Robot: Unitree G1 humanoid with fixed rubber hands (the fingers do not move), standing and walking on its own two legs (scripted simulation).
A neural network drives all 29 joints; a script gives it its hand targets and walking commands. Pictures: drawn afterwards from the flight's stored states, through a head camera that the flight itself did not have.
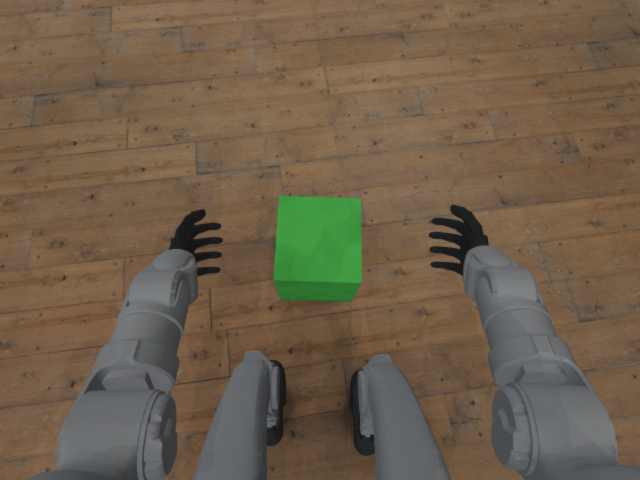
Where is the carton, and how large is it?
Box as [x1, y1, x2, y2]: [273, 196, 361, 301]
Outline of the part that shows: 279,196 273,280 281,299 350,301 361,283 360,198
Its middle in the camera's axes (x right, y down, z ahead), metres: +0.00 +0.04 +1.02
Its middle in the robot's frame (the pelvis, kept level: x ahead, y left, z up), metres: +0.53 +0.00 -0.56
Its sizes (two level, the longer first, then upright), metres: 0.210 0.200 0.250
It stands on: the floor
